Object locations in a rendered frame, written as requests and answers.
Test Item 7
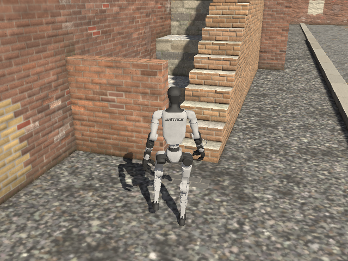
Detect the robot right shin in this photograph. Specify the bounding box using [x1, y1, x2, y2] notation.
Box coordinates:
[180, 184, 189, 219]

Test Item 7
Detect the robot left thigh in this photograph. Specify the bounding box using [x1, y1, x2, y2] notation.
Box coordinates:
[155, 151, 167, 177]

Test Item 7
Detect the right robot hand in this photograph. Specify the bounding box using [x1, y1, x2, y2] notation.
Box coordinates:
[192, 150, 205, 161]

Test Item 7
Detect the left robot upper arm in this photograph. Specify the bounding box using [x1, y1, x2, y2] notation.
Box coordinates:
[149, 110, 163, 141]

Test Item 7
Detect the right robot upper arm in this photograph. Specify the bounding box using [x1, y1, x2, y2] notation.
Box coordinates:
[185, 110, 200, 139]

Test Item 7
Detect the right robot forearm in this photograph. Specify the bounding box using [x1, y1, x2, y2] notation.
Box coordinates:
[194, 131, 204, 152]

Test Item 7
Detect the left robot hand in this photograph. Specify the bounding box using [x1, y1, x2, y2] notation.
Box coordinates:
[142, 159, 155, 173]

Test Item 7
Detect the left robot forearm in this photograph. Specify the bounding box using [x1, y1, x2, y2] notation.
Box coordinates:
[143, 133, 154, 160]

